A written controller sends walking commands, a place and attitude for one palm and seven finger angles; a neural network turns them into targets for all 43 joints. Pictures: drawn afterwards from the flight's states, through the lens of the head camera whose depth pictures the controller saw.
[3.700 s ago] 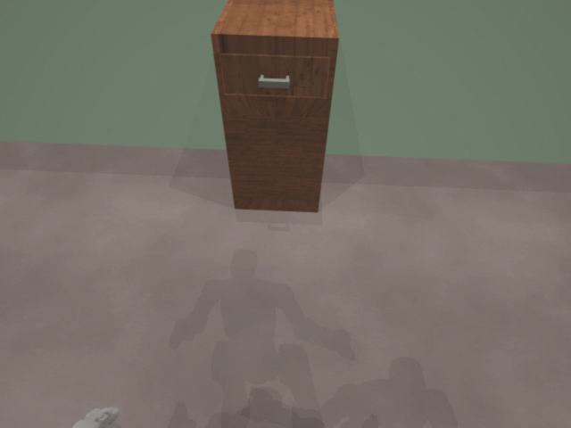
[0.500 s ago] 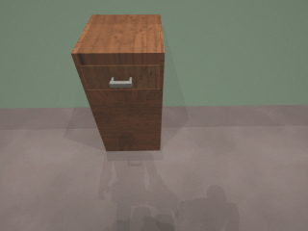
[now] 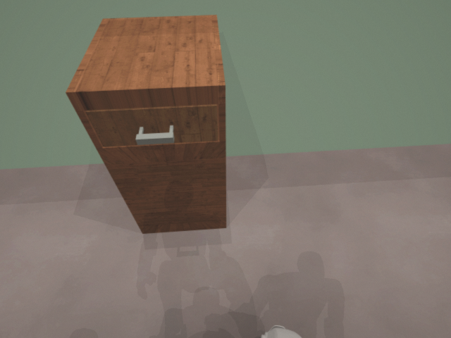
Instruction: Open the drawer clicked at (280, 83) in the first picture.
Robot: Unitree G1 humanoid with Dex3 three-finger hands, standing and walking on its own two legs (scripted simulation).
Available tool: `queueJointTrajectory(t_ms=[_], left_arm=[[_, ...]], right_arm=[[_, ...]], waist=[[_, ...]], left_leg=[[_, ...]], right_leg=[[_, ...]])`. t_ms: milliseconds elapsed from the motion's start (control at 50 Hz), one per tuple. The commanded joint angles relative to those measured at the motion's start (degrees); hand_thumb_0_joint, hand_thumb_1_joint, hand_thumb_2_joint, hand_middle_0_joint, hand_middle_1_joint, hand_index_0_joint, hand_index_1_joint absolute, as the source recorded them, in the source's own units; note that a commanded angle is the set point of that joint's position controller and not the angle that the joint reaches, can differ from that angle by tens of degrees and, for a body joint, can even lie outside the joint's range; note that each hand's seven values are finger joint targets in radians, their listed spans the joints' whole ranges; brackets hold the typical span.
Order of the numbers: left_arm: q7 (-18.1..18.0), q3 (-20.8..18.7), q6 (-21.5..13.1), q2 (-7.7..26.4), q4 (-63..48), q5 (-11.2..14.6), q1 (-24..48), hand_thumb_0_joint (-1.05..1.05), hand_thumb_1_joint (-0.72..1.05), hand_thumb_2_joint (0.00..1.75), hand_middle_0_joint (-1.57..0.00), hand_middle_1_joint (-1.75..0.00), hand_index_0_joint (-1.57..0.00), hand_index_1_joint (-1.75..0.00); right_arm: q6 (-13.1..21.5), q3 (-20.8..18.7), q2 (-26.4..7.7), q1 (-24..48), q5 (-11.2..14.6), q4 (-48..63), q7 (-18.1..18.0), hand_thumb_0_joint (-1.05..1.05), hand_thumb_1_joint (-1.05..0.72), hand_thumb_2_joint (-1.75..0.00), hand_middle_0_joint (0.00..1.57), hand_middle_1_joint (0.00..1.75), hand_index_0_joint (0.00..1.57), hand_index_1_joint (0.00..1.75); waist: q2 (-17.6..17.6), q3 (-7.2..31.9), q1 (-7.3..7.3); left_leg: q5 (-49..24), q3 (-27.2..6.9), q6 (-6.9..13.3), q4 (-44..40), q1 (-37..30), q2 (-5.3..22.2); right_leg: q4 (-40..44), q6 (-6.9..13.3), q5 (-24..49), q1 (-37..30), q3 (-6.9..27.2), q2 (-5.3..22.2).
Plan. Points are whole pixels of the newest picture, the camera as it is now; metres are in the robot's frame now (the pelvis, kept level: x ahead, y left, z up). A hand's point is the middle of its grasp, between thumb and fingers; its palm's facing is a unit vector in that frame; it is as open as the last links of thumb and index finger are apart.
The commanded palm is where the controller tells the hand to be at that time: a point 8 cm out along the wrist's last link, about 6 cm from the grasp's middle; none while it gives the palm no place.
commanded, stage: take the last steps up to it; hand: left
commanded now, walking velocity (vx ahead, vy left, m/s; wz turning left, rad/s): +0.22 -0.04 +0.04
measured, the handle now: (156, 133) +0.65 +0.22 -0.08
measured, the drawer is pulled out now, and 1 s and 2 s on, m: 0.00 0.00 0.00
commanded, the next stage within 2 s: come to a stop and stand still in 0.20 s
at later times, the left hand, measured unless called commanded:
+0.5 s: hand out of the picture +0.11 +0.12 -0.18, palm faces +0.12 -0.99 -0.12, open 7.3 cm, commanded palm none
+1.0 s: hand out of the picture +0.13 +0.10 -0.14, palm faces +0.04 -0.96 -0.27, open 7.4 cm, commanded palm none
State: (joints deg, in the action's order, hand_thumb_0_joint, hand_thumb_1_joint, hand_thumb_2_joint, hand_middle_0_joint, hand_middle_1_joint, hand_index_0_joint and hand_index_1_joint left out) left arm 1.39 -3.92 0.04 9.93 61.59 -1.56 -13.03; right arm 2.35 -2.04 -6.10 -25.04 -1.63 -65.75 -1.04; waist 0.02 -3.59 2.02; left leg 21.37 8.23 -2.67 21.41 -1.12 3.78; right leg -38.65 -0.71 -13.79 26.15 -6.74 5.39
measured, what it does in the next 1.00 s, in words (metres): walks ahead: right foot, then left foot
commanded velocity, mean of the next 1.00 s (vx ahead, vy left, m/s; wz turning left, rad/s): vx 0.00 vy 0.03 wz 0.02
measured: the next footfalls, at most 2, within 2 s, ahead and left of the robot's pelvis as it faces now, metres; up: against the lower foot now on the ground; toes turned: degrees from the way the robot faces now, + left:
right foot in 0.04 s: +0.14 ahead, -0.12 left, +0.00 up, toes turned -8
left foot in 0.44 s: +0.23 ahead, +0.10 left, +0.00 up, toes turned +8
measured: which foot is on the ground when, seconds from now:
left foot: down 0.00-0.04, up 0.06-0.42, down 0.44-0.82, up 0.84-1.00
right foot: up 0.00-0.02, down 0.04-0.54, up 0.56-0.80, down 0.82-1.00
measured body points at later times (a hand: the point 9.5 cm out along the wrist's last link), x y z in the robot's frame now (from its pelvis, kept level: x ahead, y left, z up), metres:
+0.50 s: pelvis +0.14 -0.02 +0.00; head +0.15 +0.00 +0.45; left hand +0.10 +0.18 -0.17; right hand +0.24 -0.24 -0.14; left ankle +0.19 +0.09 -0.73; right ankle +0.10 -0.11 -0.73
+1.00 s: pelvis +0.10 -0.09 +0.01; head +0.11 -0.13 +0.46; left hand +0.13 +0.15 -0.12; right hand +0.12 -0.33 -0.16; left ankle +0.11 +0.08 -0.68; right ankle +0.08 -0.16 -0.73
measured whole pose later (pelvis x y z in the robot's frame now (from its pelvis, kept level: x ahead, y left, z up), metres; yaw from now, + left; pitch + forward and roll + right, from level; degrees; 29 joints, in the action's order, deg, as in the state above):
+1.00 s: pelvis +0.10 -0.09 +0.01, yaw -1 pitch +0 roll +3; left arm -1.2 -1.8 0.3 8.6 59.4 -1.6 -16.1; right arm -2.9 -3.3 -12.7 -14.3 -1.1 -62.2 0.0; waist 1.5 0.2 -0.5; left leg 17.9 1.2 -0.5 45.9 21.8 2.0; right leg -25.6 3.9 -15.8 9.8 -3.4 0.6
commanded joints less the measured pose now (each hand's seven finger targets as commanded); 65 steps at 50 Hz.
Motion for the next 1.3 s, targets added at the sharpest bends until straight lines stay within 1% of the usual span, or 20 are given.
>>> queueJointTrajectory(t_ms=[0,20,40,80,180,280,340,380,440,520,640,760,780,800,840,900,960,1100,1160,1280], left_arm=[[-0.54,-1.60,-3.16,6.88,1.11,-0.20,-14.71,0.00,0.90,0.90,-0.20,-0.30,-0.20,-0.30],[-1.33,-3.02,-3.60,13.34,2.55,-0.26,-21.18,0.00,0.90,0.90,-0.20,-0.30,-0.20,-0.30],[-1.71,-2.56,-3.50,14.18,2.82,0.86,-22.62,0.00,0.90,0.90,-0.20,-0.30,-0.20,-0.30],[-2.38,-1.76,-3.30,9.04,0.54,0.84,-11.05,0.00,0.90,0.90,-0.20,-0.30,-0.20,-0.30],[-2.92,0.71,-4.25,3.00,-0.94,0.07,-5.73,0.00,0.90,0.90,-0.20,-0.30,-0.20,-0.30],[-2.73,0.76,-4.19,4.89,-0.19,0.02,-7.15,0.00,0.90,0.90,-0.20,-0.30,-0.20,-0.30],[-3.08,1.44,-3.24,3.90,0.24,0.34,-6.99,0.00,0.90,0.90,-0.20,-0.30,-0.20,-0.30],[-3.40,1.86,-2.47,3.70,0.77,0.79,-6.44,0.00,0.90,0.90,-0.20,-0.30,-0.20,-0.30],[-4.42,2.20,-0.96,1.76,0.04,1.07,-9.71,0.00,0.90,0.90,-0.20,-0.30,-0.20,-0.30],[-4.07,1.58,1.05,3.20,-0.29,1.00,-9.71,0.00,0.90,0.90,-0.20,-0.30,-0.20,-0.30],[-3.61,0.26,2.06,2.44,-3.51,0.54,-7.30,0.00,0.90,0.90,-0.20,-0.30,-0.20,-0.30],[-3.13,0.17,1.35,1.77,-3.16,0.36,-11.38,0.00,0.90,0.90,-0.20,-0.30,-0.20,-0.30],[-3.28,0.17,0.77,4.37,-2.79,-0.19,-11.76,0.00,0.90,0.90,-0.20,-0.30,-0.20,-0.30],[-3.34,0.23,0.26,8.47,-3.69,-0.46,-8.67,0.00,0.90,0.90,-0.20,-0.30,-0.20,-0.30],[-3.45,0.11,0.29,10.46,-6.29,-0.25,-2.36,0.00,0.90,0.90,-0.20,-0.30,-0.20,-0.30],[-3.41,0.39,-0.59,8.51,-5.77,0.13,-0.38,0.00,0.90,0.90,-0.20,-0.30,-0.20,-0.30],[-3.06,0.23,-1.20,8.63,-5.11,0.50,-4.00,0.00,0.90,0.90,-0.20,-0.30,-0.20,-0.30],[-3.93,-0.47,-1.35,8.17,-2.73,0.39,-10.06,0.00,0.90,0.90,-0.20,-0.30,-0.20,-0.30],[-4.07,-0.38,-1.35,8.24,-1.88,0.27,-10.93,0.00,0.90,0.90,-0.20,-0.30,-0.20,-0.30],[-3.71,0.08,-0.80,8.03,-1.18,-0.06,-6.74,0.00,0.90,0.90,-0.20,-0.30,-0.20,-0.30]], right_arm=[[0.89,-1.92,-8.55,-0.14,0.54,2.44,-0.17,0.00,-0.90,-0.90,0.20,0.30,0.20,0.30],[1.18,-0.86,-4.11,-1.68,1.22,4.15,0.29,0.00,-0.90,-0.90,0.20,0.30,0.20,0.30],[0.61,-1.04,-5.99,1.49,1.27,5.71,0.18,0.00,-0.90,-0.90,0.20,0.30,0.20,0.30],[0.23,-1.82,-5.13,3.47,0.99,4.98,0.48,0.00,-0.90,-0.90,0.20,0.30,0.20,0.30],[-1.52,-1.16,-2.24,2.38,0.28,3.81,0.76,0.00,-0.90,-0.90,0.20,0.30,0.20,0.30],[-1.44,-0.69,-2.38,7.23,0.50,5.97,1.27,0.00,-0.90,-0.90,0.20,0.30,0.20,0.30],[-1.11,0.53,-2.56,10.23,0.88,5.75,0.33,0.00,-0.90,-0.90,0.20,0.30,0.20,0.30],[-1.08,0.68,-3.61,8.35,1.11,4.93,-0.14,0.00,-0.90,-0.90,0.20,0.30,0.20,0.30],[-1.09,-0.47,-9.96,7.52,1.20,5.35,-1.18,0.00,-0.90,-0.90,0.20,0.30,0.20,0.30],[-2.54,-0.92,-10.79,11.53,1.22,6.65,-2.03,0.00,-0.90,-0.90,0.20,0.30,0.20,0.30],[-3.43,-3.24,-13.45,12.25,0.43,8.98,-2.36,0.00,-0.90,-0.90,0.20,0.30,0.20,0.30],[-3.69,-3.08,-11.95,16.33,0.46,10.06,-0.75,0.00,-0.90,-0.90,0.20,0.30,0.20,0.30],[-3.98,-2.40,-8.91,15.98,0.86,9.84,-0.21,0.00,-0.90,-0.90,0.20,0.30,0.20,0.30],[-4.39,-1.39,-5.03,16.20,1.19,10.68,0.40,0.00,-0.90,-0.90,0.20,0.30,0.20,0.30],[-5.01,-1.79,-7.88,19.12,0.58,11.34,1.19,0.00,-0.90,-0.90,0.20,0.30,0.20,0.30],[-4.54,-1.41,-7.81,13.09,0.25,7.10,1.13,0.00,-0.90,-0.90,0.20,0.30,0.20,0.30],[-4.02,-1.39,-8.21,10.46,0.29,6.12,1.10,0.00,-0.90,-0.90,0.20,0.30,0.20,0.30],[-4.05,-1.30,-9.02,11.01,0.62,7.45,0.09,0.00,-0.90,-0.90,0.20,0.30,0.20,0.30],[-4.07,-0.95,-8.75,11.93,0.91,7.93,-0.09,0.00,-0.90,-0.90,0.20,0.30,0.20,0.30],[-3.82,-0.38,-7.07,10.79,1.43,7.07,-0.06,0.00,-0.90,-0.90,0.20,0.30,0.20,0.30]], waist=[[-2.96,4.84,-8.36],[-19.65,10.51,-9.59],[-15.73,11.32,-9.71],[-10.34,4.80,-5.68],[-3.91,-0.35,-0.65],[-4.70,0.69,-1.35],[-4.15,1.86,-2.37],[-3.03,3.31,-1.03],[6.41,5.15,-2.14],[14.16,1.25,-2.81],[5.97,11.19,-1.37],[3.87,10.84,-4.31],[-4.20,8.13,-4.46],[-16.12,3.57,-3.33],[-13.57,-2.78,-3.84],[-6.36,-5.64,-1.80],[-3.19,-3.21,-3.07],[-6.48,3.68,-5.52],[-7.59,5.73,-5.78],[-10.39,3.50,-3.55]], left_leg=[[-17.29,-1.06,5.74,18.35,18.66,6.20],[7.92,1.97,3.42,37.19,30.91,-1.81],[13.71,-5.31,4.39,47.62,33.42,-1.62],[3.77,-7.82,4.66,52.52,33.77,2.82],[-2.77,-5.69,2.54,40.62,27.05,4.01],[-4.12,-3.82,1.99,25.26,26.13,2.77],[-7.16,-3.94,1.34,14.69,19.81,0.90],[-19.56,-4.39,1.34,5.30,11.83,0.82],[-52.27,-10.65,6.35,5.15,5.40,10.47],[-47.19,-14.67,10.68,-2.16,10.60,13.46],[-48.89,-15.31,15.56,0.70,3.40,17.28],[-13.99,-10.05,8.62,1.83,17.96,10.31],[-2.39,-6.84,5.02,6.58,22.44,4.05],[3.65,-4.18,1.81,12.78,26.17,-0.90],[4.18,-8.13,2.36,21.65,24.64,0.14],[-2.96,-8.72,2.47,25.76,25.77,-0.12],[-4.52,-8.39,1.42,27.94,28.54,-1.16],[0.37,-9.43,-0.02,28.27,31.62,-1.29],[2.00,-9.00,-0.11,25.43,29.98,-1.53],[-0.40,-6.90,1.14,14.37,17.89,-2.11]], right_leg=[[11.01,3.51,0.97,-27.99,4.33,1.54],[18.89,8.94,1.92,-37.43,26.93,17.11],[23.96,11.32,2.18,-34.84,32.58,19.96],[26.55,10.28,-6.94,-23.06,25.76,16.98],[27.08,9.08,12.02,-9.93,8.16,11.31],[26.84,11.02,14.71,-14.74,7.23,10.39],[21.65,9.50,28.33,-16.58,5.18,8.29],[16.44,6.35,28.39,-15.30,3.10,5.99],[12.84,1.15,7.84,-12.52,2.13,0.78],[2.32,0.42,-10.43,-11.14,2.38,-1.44],[-15.95,0.04,-17.95,-2.89,6.58,-2.72],[10.25,0.19,-1.26,-18.96,3.68,-2.75],[19.38,1.03,-2.69,-19.44,9.29,0.85],[27.65,4.47,-14.33,-13.24,22.34,10.83],[34.38,7.78,-28.07,-1.08,26.46,13.98],[31.13,6.85,-14.47,-5.59,20.96,10.82],[27.76,7.01,-1.15,-14.64,17.18,10.22],[20.24,9.87,30.32,-29.44,17.00,13.33],[18.82,10.95,36.35,-31.31,17.06,13.27],[20.95,9.92,23.00,-19.29,14.79,10.85]])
